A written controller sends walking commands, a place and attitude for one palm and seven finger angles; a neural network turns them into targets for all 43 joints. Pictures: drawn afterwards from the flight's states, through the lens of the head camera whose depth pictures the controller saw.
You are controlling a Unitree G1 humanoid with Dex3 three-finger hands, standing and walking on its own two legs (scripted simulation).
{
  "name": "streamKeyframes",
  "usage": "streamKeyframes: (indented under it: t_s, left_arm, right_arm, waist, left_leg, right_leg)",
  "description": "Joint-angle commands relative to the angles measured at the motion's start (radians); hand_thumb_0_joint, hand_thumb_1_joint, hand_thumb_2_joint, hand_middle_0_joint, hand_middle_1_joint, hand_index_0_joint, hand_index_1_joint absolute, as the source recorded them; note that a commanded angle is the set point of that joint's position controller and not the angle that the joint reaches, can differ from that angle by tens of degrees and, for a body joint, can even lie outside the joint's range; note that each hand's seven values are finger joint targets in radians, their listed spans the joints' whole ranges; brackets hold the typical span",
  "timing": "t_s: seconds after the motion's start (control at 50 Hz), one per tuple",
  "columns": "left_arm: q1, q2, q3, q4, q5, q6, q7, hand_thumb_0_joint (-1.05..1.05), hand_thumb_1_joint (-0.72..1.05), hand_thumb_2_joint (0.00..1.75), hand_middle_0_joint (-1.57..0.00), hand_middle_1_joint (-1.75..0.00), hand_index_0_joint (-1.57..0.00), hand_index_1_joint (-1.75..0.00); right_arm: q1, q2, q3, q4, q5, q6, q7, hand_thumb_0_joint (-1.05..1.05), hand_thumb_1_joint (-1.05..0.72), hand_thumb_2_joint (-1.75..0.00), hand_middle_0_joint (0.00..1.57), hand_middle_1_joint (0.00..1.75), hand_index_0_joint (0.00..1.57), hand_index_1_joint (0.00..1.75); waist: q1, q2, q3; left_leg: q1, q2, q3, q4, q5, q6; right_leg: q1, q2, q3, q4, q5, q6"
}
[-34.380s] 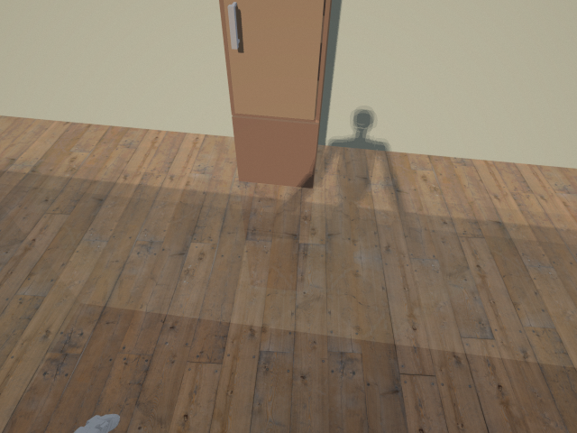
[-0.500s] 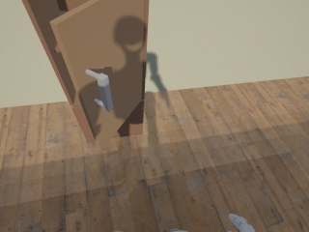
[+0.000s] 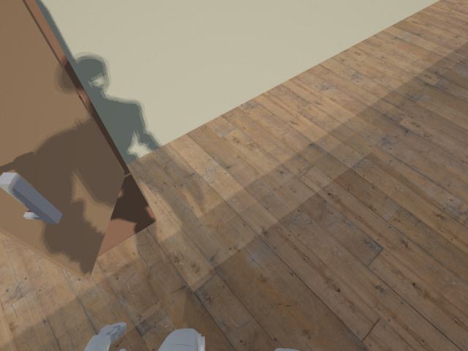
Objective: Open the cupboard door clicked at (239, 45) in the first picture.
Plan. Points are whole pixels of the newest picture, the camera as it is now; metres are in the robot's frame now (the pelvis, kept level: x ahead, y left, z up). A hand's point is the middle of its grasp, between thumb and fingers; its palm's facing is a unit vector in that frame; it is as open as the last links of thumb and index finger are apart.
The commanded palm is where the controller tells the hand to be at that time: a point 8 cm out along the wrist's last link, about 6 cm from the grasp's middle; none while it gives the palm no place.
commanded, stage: walk to a spot facing it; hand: left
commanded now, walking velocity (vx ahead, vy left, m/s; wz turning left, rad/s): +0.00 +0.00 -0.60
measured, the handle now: (21, 200) +0.34 +0.40 +0.04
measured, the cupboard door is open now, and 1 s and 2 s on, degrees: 50 50 50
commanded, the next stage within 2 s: none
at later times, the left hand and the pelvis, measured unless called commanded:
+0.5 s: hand (122, 342) +0.15 +0.23 -0.16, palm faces -0.22 -0.95 -0.20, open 7.4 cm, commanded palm none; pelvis +0.03 +0.04 +0.01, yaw -18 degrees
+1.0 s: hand (184, 294) +0.24 +0.12 -0.16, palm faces -0.51 -0.84 -0.18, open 7.4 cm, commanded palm none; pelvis +0.14 -0.03 +0.01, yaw -34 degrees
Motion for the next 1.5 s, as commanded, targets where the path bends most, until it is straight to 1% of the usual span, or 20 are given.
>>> streamKeyframes:
  t_s: [0.0, 0.22, 0.26, 0.28, 0.4, 0.54, 0.62, 0.64, 0.66, 0.68, 0.7, 0.8, 0.98, 1.02, 1.04, 1.06, 1.08, 1.12, 1.2, 1.48]
  left_arm:
    - [0.059, 0.191, 0.049, -0.046, 0.000, -0.012, 0.020, 0.00, 0.90, 0.90, -0.20, -0.30, -0.20, -0.30]
    - [0.035, 0.189, 0.061, -0.050, -0.003, 0.001, 0.010, 0.00, 0.90, 0.90, -0.20, -0.30, -0.20, -0.30]
    - [0.077, 0.080, 0.039, -0.078, -0.021, 0.010, -0.004, 0.00, 0.90, 0.90, -0.20, -0.30, -0.20, -0.30]
    - [0.034, 0.108, 0.042, -0.084, -0.009, 0.009, -0.008, 0.00, 0.90, 0.90, -0.20, -0.30, -0.20, -0.30]
    - [0.084, 0.084, 0.052, -0.034, 0.002, 0.022, -0.041, 0.00, 0.90, 0.90, -0.20, -0.30, -0.20, -0.30]
    - [-0.047, 0.054, 0.027, -0.069, 0.005, 0.005, -0.064, 0.00, 0.90, 0.90, -0.20, -0.30, -0.20, -0.30]
    - [0.061, 0.074, 0.036, -0.030, 0.006, -0.009, -0.063, 0.00, 0.90, 0.90, -0.20, -0.30, -0.20, -0.30]
    - [0.172, 0.112, 0.051, 0.009, 0.008, -0.017, -0.055, 0.00, 0.90, 0.90, -0.20, -0.30, -0.20, -0.30]
    - [0.299, 0.231, 0.076, 0.044, 0.016, -0.031, -0.038, 0.00, 0.90, 0.90, -0.20, -0.30, -0.20, -0.30]
    - [0.363, 0.299, 0.088, 0.060, -0.002, -0.031, -0.018, 0.00, 0.90, 0.90, -0.20, -0.30, -0.20, -0.30]
    - [0.357, 0.269, 0.085, 0.056, -0.004, -0.035, -0.005, 0.00, 0.90, 0.90, -0.20, -0.30, -0.20, -0.30]
    - [0.180, 0.148, 0.050, 0.025, -0.001, -0.073, -0.001, 0.00, 0.90, 0.90, -0.20, -0.30, -0.20, -0.30]
    - [0.211, 0.170, 0.050, 0.070, 0.001, -0.082, -0.005, 0.00, 0.90, 0.90, -0.20, -0.30, -0.20, -0.30]
    - [0.161, 0.164, 0.055, 0.069, -0.006, -0.080, -0.004, 0.00, 0.90, 0.90, -0.20, -0.30, -0.20, -0.30]
    - [0.158, 0.127, 0.050, 0.062, -0.009, -0.078, -0.007, 0.00, 0.90, 0.90, -0.20, -0.30, -0.20, -0.30]
    - [0.244, 0.061, 0.042, 0.058, -0.022, -0.072, -0.017, 0.00, 0.90, 0.90, -0.20, -0.30, -0.20, -0.30]
    - [0.198, 0.061, 0.032, 0.030, -0.016, -0.077, -0.018, 0.00, 0.90, 0.90, -0.20, -0.30, -0.20, -0.30]
    - [0.106, 0.067, 0.035, 0.025, 0.002, -0.081, -0.025, 0.00, 0.90, 0.90, -0.20, -0.30, -0.20, -0.30]
    - [0.173, 0.001, 0.027, 0.065, 0.012, -0.041, -0.047, 0.00, 0.90, 0.90, -0.20, -0.30, -0.20, -0.30]
    - [-0.142, -0.016, 0.004, -0.022, 0.005, -0.036, -0.054, 0.00, 0.90, 0.90, -0.20, -0.30, -0.20, -0.30]
  right_arm:
    - [-0.011, -0.052, -0.016, -0.096, -0.005, -0.030, 0.001, 0.00, -0.90, -0.90, 0.20, 0.30, 0.20, 0.30]
    - [0.053, -0.051, -0.015, -0.098, 0.009, -0.068, -0.017, 0.00, -0.90, -0.90, 0.20, 0.30, 0.20, 0.30]
    - [0.095, -0.203, -0.038, -0.098, -0.015, -0.086, -0.025, 0.00, -0.90, -0.90, 0.20, 0.30, 0.20, 0.30]
    - [0.110, -0.225, -0.039, -0.107, -0.022, -0.079, -0.031, 0.00, -0.90, -0.90, 0.20, 0.30, 0.20, 0.30]
    - [-0.015, -0.112, -0.003, -0.141, -0.022, -0.084, -0.035, 0.00, -0.90, -0.90, 0.20, 0.30, 0.20, 0.30]
    - [0.122, -0.152, -0.028, -0.082, -0.032, -0.086, -0.011, 0.00, -0.90, -0.90, 0.20, 0.30, 0.20, 0.30]
    - [0.075, -0.165, -0.035, -0.086, -0.030, -0.085, 0.002, 0.00, -0.90, -0.90, 0.20, 0.30, 0.20, 0.30]
    - [0.043, -0.144, -0.030, -0.093, -0.025, -0.087, 0.007, 0.00, -0.90, -0.90, 0.20, 0.30, 0.20, 0.30]
    - [-0.010, -0.068, -0.012, -0.134, -0.004, -0.088, 0.018, 0.00, -0.90, -0.90, 0.20, 0.30, 0.20, 0.30]
    - [-0.130, -0.069, 0.000, -0.194, -0.012, -0.090, 0.021, 0.00, -0.90, -0.90, 0.20, 0.30, 0.20, 0.30]
    - [-0.171, -0.094, -0.010, -0.203, -0.017, -0.090, 0.026, 0.00, -0.90, -0.90, 0.20, 0.30, 0.20, 0.30]
    - [-0.095, -0.052, -0.021, -0.125, -0.020, -0.088, 0.038, 0.00, -0.90, -0.90, 0.20, 0.30, 0.20, 0.30]
    - [-0.148, -0.029, -0.011, -0.152, -0.009, -0.121, 0.039, 0.00, -0.90, -0.90, 0.20, 0.30, 0.20, 0.30]
    - [0.018, -0.065, -0.021, -0.097, -0.012, -0.132, 0.024, 0.00, -0.90, -0.90, 0.20, 0.30, 0.20, 0.30]
    - [0.178, -0.136, -0.037, -0.047, -0.019, -0.137, 0.010, 0.00, -0.90, -0.90, 0.20, 0.30, 0.20, 0.30]
    - [0.309, -0.263, -0.068, -0.021, -0.044, -0.143, 0.000, 0.00, -0.90, -0.90, 0.20, 0.30, 0.20, 0.30]
    - [0.347, -0.264, -0.055, -0.017, -0.040, -0.132, -0.006, 0.00, -0.90, -0.90, 0.20, 0.30, 0.20, 0.30]
    - [0.188, -0.165, -0.034, -0.052, -0.035, -0.133, 0.000, 0.00, -0.90, -0.90, 0.20, 0.30, 0.20, 0.30]
    - [0.090, -0.045, 0.002, -0.041, -0.022, -0.158, -0.007, 0.00, -0.90, -0.90, 0.20, 0.30, 0.20, 0.30]
    - [0.310, -0.048, 0.015, 0.079, -0.033, -0.144, 0.000, 0.00, -0.90, -0.90, 0.20, 0.30, 0.20, 0.30]
  waist:
    - [0.022, -0.126, -0.157]
    - [-0.024, -0.165, -0.187]
    - [-0.024, 0.291, -0.199]
    - [-0.039, 0.250, -0.172]
    - [0.035, 0.176, -0.130]
    - [-0.045, 0.174, -0.111]
    - [0.023, 0.118, -0.123]
    - [0.084, 0.008, -0.143]
    - [0.155, -0.316, -0.174]
    - [0.200, -0.404, -0.122]
    - [0.181, -0.231, -0.068]
    - [0.045, -0.145, -0.046]
    - [0.043, -0.158, -0.069]
    - [-0.047, -0.111, -0.121]
    - [-0.111, 0.017, -0.203]
    - [-0.134, 0.347, -0.344]
    - [-0.134, 0.338, -0.342]
    - [-0.075, 0.138, -0.130]
    - [0.036, 0.153, -0.075]
    - [-0.045, 0.080, -0.007]
  left_leg:
    - [-0.066, -0.004, -0.040, -0.023, 0.084, -0.018]
    - [0.252, -0.067, -0.039, -0.610, 0.221, 0.007]
    - [0.450, 0.303, -0.435, -0.852, 0.270, 0.133]
    - [0.361, 0.416, -0.502, -0.875, 0.351, 0.219]
    - [0.322, 0.199, -0.057, -0.783, 0.628, 0.158]
    - [0.357, 0.260, -0.032, -0.837, 0.182, 0.176]
    - [0.214, 0.251, 0.042, -0.708, 0.040, 0.129]
    - [0.084, 0.188, 0.106, -0.546, 0.018, 0.090]
    - [-0.185, 0.052, 0.222, -0.242, -0.116, 0.032]
    - [-0.378, -0.020, 0.097, -0.025, -0.229, 0.017]
    - [-0.428, 0.017, -0.014, 0.048, -0.105, 0.024]
    - [-0.220, 0.034, -0.017, -0.077, 0.153, -0.008]
    - [-0.042, -0.036, 0.027, -0.450, 0.232, 0.015]
    - [0.252, -0.063, 0.033, -0.588, 0.307, 0.028]
    - [0.490, 0.006, -0.046, -0.617, 0.264, 0.050]
    - [0.689, 0.321, -0.463, -0.715, 0.104, 0.151]
    - [0.646, 0.423, -0.666, -0.872, -0.008, 0.216]
    - [0.376, 0.374, -0.514, -0.908, -0.034, 0.205]
    - [0.240, 0.232, -0.116, -0.908, 0.284, 0.116]
    - [0.430, 0.259, 0.113, -0.908, 0.587, 0.174]
  right_leg:
    - [0.131, -0.234, 0.268, -0.227, 0.396, -0.137]
    - [-0.012, -0.165, 0.383, -0.121, 0.314, -0.078]
    - [-0.298, 0.065, 0.146, 0.175, -0.198, 0.047]
    - [-0.297, 0.031, 0.091, 0.392, -0.336, 0.067]
    - [-0.287, -0.047, 0.009, 0.571, -0.111, 0.109]
    - [-0.198, -0.062, -0.084, 0.189, -0.154, 0.072]
    - [0.072, -0.026, -0.134, -0.048, -0.082, 0.035]
    - [0.261, -0.040, -0.089, -0.134, -0.078, 0.004]
    - [0.453, -0.285, 0.312, -0.297, -0.289, -0.098]
    - [0.445, -0.434, 0.624, -0.399, -0.239, -0.202]
    - [0.424, -0.435, 0.572, -0.397, -0.218, -0.231]
    - [0.194, -0.264, 0.276, -0.364, 0.096, -0.161]
    - [0.233, -0.231, 0.236, -0.277, 0.323, -0.133]
    - [0.104, -0.178, 0.184, -0.146, 0.346, -0.094]
    - [-0.007, -0.116, 0.152, 0.064, 0.278, -0.058]
    - [-0.219, 0.040, 0.002, 0.428, -0.148, 0.005]
    - [-0.317, 0.048, 0.077, 0.662, -0.299, -0.002]
    - [-0.385, -0.061, 0.079, 0.794, -0.138, -0.006]
    - [-0.319, -0.112, 0.040, 0.707, 0.067, 0.030]
    - [-0.309, -0.097, -0.096, 0.128, 0.119, -0.001]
